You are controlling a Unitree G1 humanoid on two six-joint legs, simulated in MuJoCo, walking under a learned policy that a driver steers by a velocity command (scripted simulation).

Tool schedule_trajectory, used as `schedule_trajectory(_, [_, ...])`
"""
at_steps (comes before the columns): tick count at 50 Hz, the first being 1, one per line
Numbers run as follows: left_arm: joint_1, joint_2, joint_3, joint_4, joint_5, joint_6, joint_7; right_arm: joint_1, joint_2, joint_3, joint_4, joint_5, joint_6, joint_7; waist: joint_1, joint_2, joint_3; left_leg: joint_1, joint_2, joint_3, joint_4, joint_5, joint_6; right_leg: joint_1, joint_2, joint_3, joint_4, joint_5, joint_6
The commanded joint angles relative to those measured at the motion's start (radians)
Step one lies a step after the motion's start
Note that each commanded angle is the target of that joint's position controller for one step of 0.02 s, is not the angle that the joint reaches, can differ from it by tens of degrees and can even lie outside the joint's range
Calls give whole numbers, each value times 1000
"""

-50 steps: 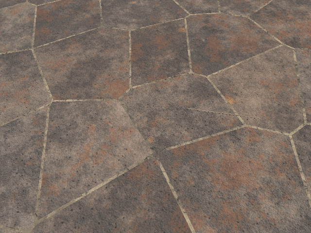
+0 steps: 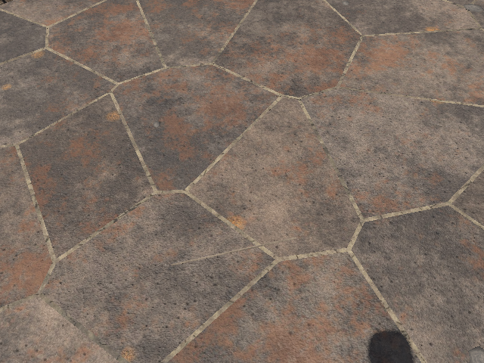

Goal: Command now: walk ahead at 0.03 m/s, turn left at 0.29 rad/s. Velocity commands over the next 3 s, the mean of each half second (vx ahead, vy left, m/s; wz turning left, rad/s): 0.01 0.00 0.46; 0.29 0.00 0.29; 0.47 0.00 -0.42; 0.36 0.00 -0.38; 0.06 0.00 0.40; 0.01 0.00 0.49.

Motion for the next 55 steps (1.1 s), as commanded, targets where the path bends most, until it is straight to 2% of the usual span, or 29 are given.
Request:
schedule_trajectory(1, [15,176,60,-38,6,3,8,33,-87,-29,-47,-3,4,4,27,-147,-96,14,-4,30,1,10,5,50,-278,184,-161,48,-149])
schedule_trajectory(5, [17,185,74,-23,8,13,10,33,-74,-30,-64,-2,0,12,28,-145,-106,49,-8,61,-92,11,29,49,-308,176,-133,3,-153])
schedule_trajectory(7, [-9,203,83,-21,-1,18,12,80,-66,-30,-58,-2,-6,18,-6,-132,-118,148,-23,87,-247,94,60,12,-299,137,-79,-5,-112])
schedule_trajectory(8, [-6,205,87,-15,-3,22,13,100,-80,-33,-55,-6,-13,20,-20,-97,-100,204,-22,53,-373,163,83,-41,-278,101,-19,-34,-61])
schedule_trajectory(9, [30,173,85,-11,-2,29,8,101,-141,-45,-67,-20,-23,17,-10,76,-65,214,102,-174,-579,140,119,-126,-197,15,164,-168,19])
schedule_trajectory(10, [-8,123,70,-71,-14,31,14,84,-290,-82,-94,-14,-24,12,-10,304,15,176,355,-557,-671,330,230,-342,19,-56,317,-425,93])
schedule_trajectory(11, [-76,146,72,-75,6,38,19,122,-274,-86,-79,-28,-21,-3,-42,189,33,110,359,-527,-666,407,290,-313,-8,80,525,-433,90])
schedule_trajectory(12, [-45,144,75,-62,-4,42,11,71,-227,-75,-82,-16,-21,-12,7,113,20,93,289,-422,-639,392,283,-290,-20,118,584,-353,87])
schedule_trajectory(13, [-13,159,80,-42,-10,38,4,-3,-198,-68,-97,-7,-19,-13,45,72,21,99,217,-345,-624,373,241,-283,-25,127,587,-274,84])
schedule_trajectory(15, [36,183,89,-13,11,32,-6,-54,-168,-62,-123,4,-23,-9,55,89,-41,189,152,-282,-583,519,221,-286,-13,115,633,-214,91])
schedule_trajectory(18, [26,168,85,-23,2,32,-8,13,-174,-68,-113,12,-30,-3,27,60,-86,294,152,-294,-548,628,233,-315,-14,121,623,-214,114])
schedule_trajectory(25, [-26,177,76,-60,-9,30,4,64,-214,-86,-114,-1,-23,-7,-22,98,-87,327,153,-408,-517,599,257,-286,-5,140,430,-267,123])
schedule_trajectory(27, [-26,183,73,-68,-2,22,-3,65,-221,-91,-117,-5,-21,-1,-27,96,-108,284,131,-458,-556,294,266,-230,4,137,379,-285,114])
schedule_trajectory(30, [-38,188,69,-84,0,5,-10,26,-225,-95,-128,-18,-20,14,-19,119,-63,181,106,-544,-606,-37,268,-148,27,138,276,-317,92])
schedule_trajectory(32, [23,180,65,-71,-8,-12,-6,-20,-223,-96,-136,-18,-23,20,27,105,-53,86,83,-552,-591,-74,242,0,42,130,148,-302,65])
schedule_trajectory(33, [99,163,61,-46,-10,-22,0,-64,-211,-93,-143,-12,-24,18,80,82,-50,-10,42,-517,-557,-98,205,153,42,114,9,-212,46])
schedule_trajectory(34, [165,177,65,-24,-7,-32,11,-77,-178,-84,-146,-6,-31,11,118,30,-45,-137,-16,-458,-482,-150,153,312,6,141,-96,-167,29])
schedule_trajectory(35, [230,251,77,-18,8,-43,22,-54,-91,-60,-156,-1,-43,6,125,-162,-77,-258,-118,-293,-209,-191,91,425,-218,400,-227,-421,-5])
schedule_trajectory(36, [228,364,100,-21,23,-47,19,-72,-91,-55,-175,-8,-56,2,122,-217,-36,-399,-231,-179,-16,-101,72,366,-400,764,-346,-665,-91])
schedule_trajectory(37, [192,330,101,-3,29,-46,12,-86,-151,-64,-175,-28,-64,4,74,-129,47,-404,-125,-209,75,-3,76,253,-410,763,-336,-692,-138])
schedule_trajectory(38, [145,255,83,-8,13,-53,1,-59,-164,-67,-147,-26,-72,15,43,-101,76,-383,-103,-206,97,69,68,225,-345,666,-330,-629,-124])
schedule_trajectory(39, [115,222,74,-9,5,-62,-7,-29,-162,-66,-123,-24,-76,27,23,-113,74,-361,-93,-187,100,123,52,228,-281,555,-330,-518,-94])
schedule_trajectory(41, [149,199,68,11,1,-80,-12,-28,-154,-64,-105,-37,-78,47,36,-150,38,-337,-84,-141,136,200,32,247,-216,415,-326,-321,-81])
schedule_trajectory(46, [285,188,71,87,-15,-95,-31,-220,-102,-33,-158,-40,-82,58,91,-136,43,-385,6,11,-9,282,-16,296,-194,348,-319,-44,-127])
schedule_trajectory(48, [329,193,74,110,-11,-93,-29,-295,-71,-17,-182,-31,-87,62,115,-144,48,-322,0,38,-125,296,-30,268,-184,326,-291,71,-127])
schedule_trajectory(50, [361,219,81,130,-6,-91,-27,-327,-68,-11,-194,-22,-92,62,119,-150,40,-244,-21,59,-209,279,-24,253,-191,323,-246,210,-124])
schedule_trajectory(53, [346,235,85,137,-5,-86,-25,-280,-90,-15,-188,-14,-102,44,75,-154,6,-67,-48,60,-295,270,12,214,-214,351,-173,346,-102])
schedule_trajectory(54, [327,242,87,135,-8,-86,-25,-214,-104,-22,-167,-13,-107,33,36,-149,-19,48,-67,58,-347,272,28,189,-206,350,-114,423,-85])
schedule_trajectory(55, [309,242,87,135,-16,-88,-27,-97,-129,-34,-128,-18,-117,18,-25,-108,-77,233,-71,51,-419,312,52,142,-165,309,24,483,-60])
Next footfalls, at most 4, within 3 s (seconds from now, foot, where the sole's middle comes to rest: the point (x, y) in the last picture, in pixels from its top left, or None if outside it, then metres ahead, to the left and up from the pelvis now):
0.18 left None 0.01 0.11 -0.78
0.70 right None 0.07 -0.06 -0.78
1.12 left None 0.22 0.24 -0.78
1.64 right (215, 338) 0.55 0.11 -0.78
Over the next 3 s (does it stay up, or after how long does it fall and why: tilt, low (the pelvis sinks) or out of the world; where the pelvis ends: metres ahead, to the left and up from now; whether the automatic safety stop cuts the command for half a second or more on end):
stays up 0.65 0.13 0.00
